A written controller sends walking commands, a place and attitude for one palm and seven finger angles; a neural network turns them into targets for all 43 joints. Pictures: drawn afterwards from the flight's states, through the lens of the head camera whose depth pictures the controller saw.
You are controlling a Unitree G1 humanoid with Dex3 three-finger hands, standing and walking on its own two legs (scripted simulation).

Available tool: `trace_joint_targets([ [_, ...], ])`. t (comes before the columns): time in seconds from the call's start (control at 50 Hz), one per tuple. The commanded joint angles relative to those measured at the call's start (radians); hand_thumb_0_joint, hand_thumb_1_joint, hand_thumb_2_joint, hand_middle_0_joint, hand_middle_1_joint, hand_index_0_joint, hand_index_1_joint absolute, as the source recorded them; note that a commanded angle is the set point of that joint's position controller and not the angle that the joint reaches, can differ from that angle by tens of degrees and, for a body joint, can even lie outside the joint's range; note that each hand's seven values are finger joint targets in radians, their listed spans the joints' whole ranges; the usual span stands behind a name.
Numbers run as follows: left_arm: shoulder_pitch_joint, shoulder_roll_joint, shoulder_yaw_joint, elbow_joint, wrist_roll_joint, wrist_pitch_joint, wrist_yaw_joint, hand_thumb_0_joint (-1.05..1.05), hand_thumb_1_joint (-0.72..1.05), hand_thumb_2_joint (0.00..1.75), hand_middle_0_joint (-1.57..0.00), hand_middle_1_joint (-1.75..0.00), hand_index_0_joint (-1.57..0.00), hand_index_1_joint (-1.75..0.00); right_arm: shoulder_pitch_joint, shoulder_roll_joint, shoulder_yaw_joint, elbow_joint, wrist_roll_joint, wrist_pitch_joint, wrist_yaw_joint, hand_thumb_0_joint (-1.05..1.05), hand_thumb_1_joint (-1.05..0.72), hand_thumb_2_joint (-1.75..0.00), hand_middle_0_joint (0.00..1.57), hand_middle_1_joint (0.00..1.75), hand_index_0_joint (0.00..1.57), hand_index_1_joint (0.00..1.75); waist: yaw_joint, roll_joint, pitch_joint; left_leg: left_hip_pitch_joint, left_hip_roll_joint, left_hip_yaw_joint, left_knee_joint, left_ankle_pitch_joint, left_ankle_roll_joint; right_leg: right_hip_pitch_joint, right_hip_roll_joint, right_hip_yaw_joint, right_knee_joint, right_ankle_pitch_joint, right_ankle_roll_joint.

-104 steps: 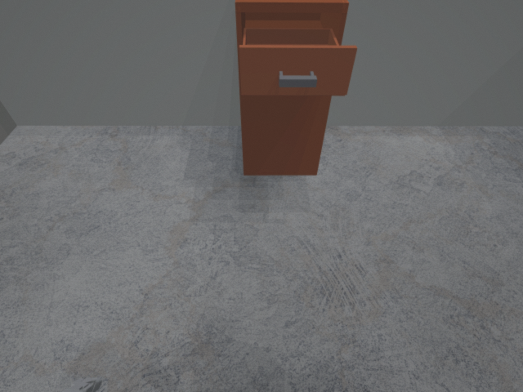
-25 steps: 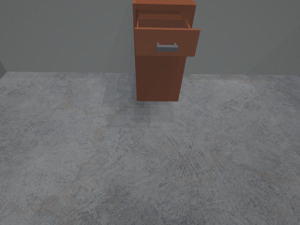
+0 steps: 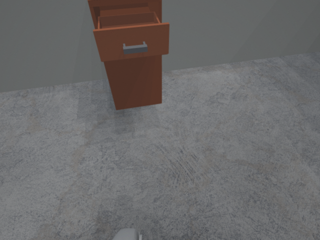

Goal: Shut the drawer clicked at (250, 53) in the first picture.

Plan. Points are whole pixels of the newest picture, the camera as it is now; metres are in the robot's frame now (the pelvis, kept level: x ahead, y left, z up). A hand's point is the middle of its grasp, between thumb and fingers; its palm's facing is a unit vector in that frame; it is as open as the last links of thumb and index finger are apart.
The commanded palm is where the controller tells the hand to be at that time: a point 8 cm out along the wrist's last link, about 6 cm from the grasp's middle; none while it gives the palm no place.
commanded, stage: walk to a spot facing it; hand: left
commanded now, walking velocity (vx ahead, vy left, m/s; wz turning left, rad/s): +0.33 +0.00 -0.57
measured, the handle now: (134, 46) +0.95 +0.23 -0.01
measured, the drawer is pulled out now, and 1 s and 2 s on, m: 0.30 0.30 0.30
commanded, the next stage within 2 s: turn to face it in 1.16 s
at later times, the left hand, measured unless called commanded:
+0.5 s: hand (90, 190) +0.28 +0.27 -0.17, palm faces -0.22 -0.95 -0.21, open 7.4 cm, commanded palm none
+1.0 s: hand (171, 133) +0.54 +0.02 -0.17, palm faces -0.64 -0.74 -0.19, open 7.4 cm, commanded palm none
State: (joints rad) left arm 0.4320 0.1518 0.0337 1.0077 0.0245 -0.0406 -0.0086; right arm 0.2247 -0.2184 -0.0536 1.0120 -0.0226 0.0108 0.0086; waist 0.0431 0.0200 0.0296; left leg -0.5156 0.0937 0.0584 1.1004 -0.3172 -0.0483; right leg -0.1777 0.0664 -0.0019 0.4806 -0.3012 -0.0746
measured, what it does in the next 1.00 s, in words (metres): walks ahead, turning right: left foot, then right foot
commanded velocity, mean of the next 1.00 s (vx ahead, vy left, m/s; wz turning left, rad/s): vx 0.31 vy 0.00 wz -0.56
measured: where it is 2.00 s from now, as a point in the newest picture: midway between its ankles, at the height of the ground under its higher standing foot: (187, 201)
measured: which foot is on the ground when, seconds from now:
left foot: up 0.00-0.28, down 0.30-0.86, up 0.88-1.00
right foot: down 0.00-0.30, up 0.32-0.84, down 0.86-1.00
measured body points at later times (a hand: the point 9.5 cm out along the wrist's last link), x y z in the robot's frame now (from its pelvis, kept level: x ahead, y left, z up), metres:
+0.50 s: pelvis +0.18 +0.07 +0.00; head +0.20 +0.10 +0.45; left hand +0.29 +0.32 -0.16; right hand +0.19 -0.17 -0.12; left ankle +0.22 +0.16 -0.74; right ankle +0.13 -0.05 -0.63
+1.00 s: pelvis +0.32 -0.04 -0.01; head +0.35 -0.06 +0.43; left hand +0.57 +0.06 -0.15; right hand +0.14 -0.19 -0.17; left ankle +0.34 +0.12 -0.64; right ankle +0.33 -0.12 -0.74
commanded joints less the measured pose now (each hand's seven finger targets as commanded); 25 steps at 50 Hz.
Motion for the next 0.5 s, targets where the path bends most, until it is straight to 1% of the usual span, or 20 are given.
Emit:
trace_joint_targets([
  [0.0,0.073,0.195,0.053,-0.034,-0.003,-0.033,0.02,0.0,0.9,0.9,-0.2,-0.3,-0.2,-0.3,-0.135,-0.057,-0.023,-0.148,0.0,-0.047,0.008,0.0,-0.9,-0.9,0.2,0.3,0.2,0.3,-0.004,-0.083,0.035,-0.185,0.027,-0.031,-0.036,0.09,-0.022,0.075,-0.278,0.354,-0.267,0.192,-0.135],
  [0.02,0.083,0.191,0.055,-0.03,-0.002,-0.034,0.021,0.0,0.9,0.9,-0.2,-0.3,-0.2,-0.3,-0.151,-0.05,-0.023,-0.16,0.0,-0.048,0.009,0.0,-0.9,-0.9,0.2,0.3,0.2,0.3,0.001,-0.08,0.024,-0.193,0.022,-0.032,-0.059,0.101,-0.023,0.093,-0.269,0.351,-0.261,0.203,-0.133],
  [0.04,0.088,0.191,0.056,-0.025,-0.002,-0.034,0.022,0.0,0.9,0.9,-0.2,-0.3,-0.2,-0.3,-0.168,-0.044,-0.024,-0.168,0.001,-0.05,0.011,0.0,-0.9,-0.9,0.2,0.3,0.2,0.3,0.006,-0.1,0.02,-0.204,0.019,-0.028,-0.085,0.111,-0.024,0.115,-0.259,0.34,-0.255,0.217,-0.128],
  [0.1,0.101,0.192,0.059,-0.015,0.004,-0.032,0.027,0.0,0.9,0.9,-0.2,-0.3,-0.2,-0.3,-0.23,-0.034,-0.022,-0.204,0.006,-0.059,0.013,0.0,-0.9,-0.9,0.2,0.3,0.2,0.3,0.027,-0.133,0.019,-0.192,0.005,-0.015,-0.192,0.094,-0.021,0.158,-0.259,0.342,-0.228,0.281,-0.122],
  [0.14,0.103,0.188,0.061,-0.015,0.006,-0.027,0.029,0.0,0.9,0.9,-0.2,-0.3,-0.2,-0.3,-0.262,-0.022,-0.017,-0.221,0.007,-0.066,0.014,0.0,-0.9,-0.9,0.2,0.3,0.2,0.3,0.038,-0.149,0.026,-0.129,-0.021,0.001,-0.288,0.079,-0.011,0.151,-0.242,0.332,-0.2,0.349,-0.104],
  [0.18,0.086,0.195,0.065,-0.018,0.007,-0.022,0.032,0.0,0.9,0.9,-0.2,-0.3,-0.2,-0.3,-0.259,-0.023,-0.016,-0.227,0.012,-0.072,0.011,0.0,-0.9,-0.9,0.2,0.3,0.2,0.3,0.032,-0.164,0.035,-0.011,-0.044,0.01,-0.383,0.054,0.005,0.104,-0.244,0.343,-0.167,0.414,-0.096],
  [0.2,0.065,0.208,0.07,-0.023,0.008,-0.019,0.031,0.0,0.9,0.9,-0.2,-0.3,-0.2,-0.3,-0.217,-0.028,-0.019,-0.219,0.014,-0.075,0.009,0.0,-0.9,-0.9,0.2,0.3,0.2,0.3,0.01,-0.175,0.019,0.086,-0.053,0.018,-0.436,0.052,0.011,0.065,-0.241,0.344,-0.136,0.411,-0.089],
  [0.22,0.029,0.209,0.074,-0.032,0.003,-0.019,0.031,0.0,0.9,0.9,-0.2,-0.3,-0.2,-0.3,-0.13,-0.045,-0.023,-0.194,0.011,-0.081,-0.001,0.0,-0.9,-0.9,0.2,0.3,0.2,0.3,-0.036,-0.157,-0.004,0.23,-0.075,0.025,-0.53,0.085,0.02,0.011,-0.206,0.317,-0.059,0.453,-0.069],
  [0.24,0.005,0.198,0.077,-0.041,-0.001,-0.02,0.027,0.0,0.9,0.9,-0.2,-0.3,-0.2,-0.3,0.022,-0.085,-0.031,-0.148,0.009,-0.085,-0.018,0.0,-0.9,-0.9,0.2,0.3,0.2,0.3,-0.099,-0.119,-0.06,0.468,-0.055,0.006,-0.609,0.113,0.038,-0.097,-0.153,0.282,0.101,0.46,-0.04],
  [0.26,0.027,0.143,0.078,-0.053,-0.013,-0.018,0.016,0.0,0.9,0.9,-0.2,-0.3,-0.2,-0.3,0.185,-0.193,-0.058,-0.105,-0.006,-0.091,-0.034,0.0,-0.9,-0.9,0.2,0.3,0.2,0.3,-0.153,0.069,-0.181,0.727,0.169,-0.234,-0.654,0.04,0.096,-0.271,-0.054,0.187,0.378,0.209,0.002],
  [0.28,0.031,0.103,0.071,-0.084,-0.017,-0.023,0.003,0.0,0.9,0.9,-0.2,-0.3,-0.2,-0.3,0.274,-0.267,-0.065,-0.087,-0.008,-0.091,-0.033,0.0,-0.9,-0.9,0.2,0.3,0.2,0.3,-0.149,0.295,-0.229,0.775,0.439,-0.569,-0.792,0.027,0.198,-0.457,0.019,0.055,0.703,-0.264,0.049],
  [0.3,-0.007,0.132,0.067,-0.102,-0.009,-0.02,0.003,0.0,0.9,0.9,-0.2,-0.3,-0.2,-0.3,0.226,-0.245,-0.053,-0.114,0.004,-0.076,-0.026,0.0,-0.9,-0.9,0.2,0.3,0.2,0.3,-0.132,0.154,-0.16,0.6,0.476,-0.612,-0.842,-0.144,0.252,-0.475,-0.05,0.074,0.827,-0.266,0.035],
  [0.32,-0.07,0.118,0.07,-0.098,0.001,-0.013,0.0,0.0,0.9,0.9,-0.2,-0.3,-0.2,-0.3,0.143,-0.175,-0.04,-0.12,-0.001,-0.084,-0.027,0.0,-0.9,-0.9,0.2,0.3,0.2,0.3,-0.108,0.154,-0.05,0.469,0.419,-0.519,-0.897,-0.256,0.223,-0.516,-0.085,0.062,0.895,-0.174,0.042],
  [0.34,-0.087,0.119,0.073,-0.098,0.006,-0.003,-0.014,0.0,0.9,0.9,-0.2,-0.3,-0.2,-0.3,0.078,-0.112,-0.025,-0.127,0.0,-0.088,-0.027,0.0,-0.9,-0.9,0.2,0.3,0.2,0.3,-0.072,0.156,0.03,0.368,0.357,-0.397,-0.918,-0.253,0.185,-0.522,-0.131,0.052,0.892,-0.085,0.045],
  [0.36,-0.082,0.111,0.075,-0.09,0.01,0.011,-0.026,0.0,0.9,0.9,-0.2,-0.3,-0.2,-0.3,0.044,-0.067,-0.014,-0.127,0.0,-0.092,-0.028,0.0,-0.9,-0.9,0.2,0.3,0.2,0.3,-0.043,0.159,0.066,0.29,0.309,-0.282,-0.922,-0.179,0.153,-0.487,-0.154,0.039,0.864,-0.023,0.052],
  [0.38,-0.065,0.094,0.072,-0.082,0.012,0.027,-0.033,0.0,0.9,0.9,-0.2,-0.3,-0.2,-0.3,0.033,-0.05,-0.008,-0.121,0.0,-0.099,-0.031,0.0,-0.9,-0.9,0.2,0.3,0.2,0.3,-0.02,0.164,0.059,0.266,0.273,-0.173,-0.915,-0.066,0.137,-0.462,-0.163,0.03,0.834,0.024,0.061],
  [0.4,-0.056,0.085,0.07,-0.077,0.01,0.036,-0.036,0.0,0.9,0.9,-0.2,-0.3,-0.2,-0.3,0.038,-0.042,-0.007,-0.11,0.004,-0.107,-0.035,0.0,-0.9,-0.9,0.2,0.3,0.2,0.3,-0.01,0.13,0.027,0.279,0.262,-0.113,-0.898,0.026,0.14,-0.439,-0.169,0.021,0.822,0.053,0.068],
  [0.42,-0.065,0.083,0.068,-0.083,0.011,0.044,-0.038,0.0,0.9,0.9,-0.2,-0.3,-0.2,-0.3,0.06,-0.05,-0.008,-0.106,0.003,-0.112,-0.035,0.0,-0.9,-0.9,0.2,0.3,0.2,0.3,-0.008,0.102,0.011,0.282,0.257,-0.065,-0.903,0.082,0.146,-0.446,-0.171,0.02,0.806,0.067,0.075],
  [0.44,-0.081,0.077,0.067,-0.091,0.012,0.052,-0.04,0.0,0.9,0.9,-0.2,-0.3,-0.2,-0.3,0.067,-0.056,-0.011,-0.097,0.004,-0.115,-0.035,0.0,-0.9,-0.9,0.2,0.3,0.2,0.3,-0.004,0.104,0.018,0.296,0.258,-0.028,-0.907,0.108,0.151,-0.47,-0.18,0.015,0.787,0.091,0.083],
  [0.48,-0.138,0.075,0.066,-0.113,0.014,0.061,-0.044,0.0,0.9,0.9,-0.2,-0.3,-0.2,-0.3,0.101,-0.054,-0.017,-0.087,0.004,-0.118,-0.034,0.0,-0.9,-0.9,0.2,0.3,0.2,0.3,-0.014,0.089,0.048,0.328,0.26,0.015,-0.922,0.132,0.164,-0.525,-0.191,0.005,0.724,0.135,0.097],
])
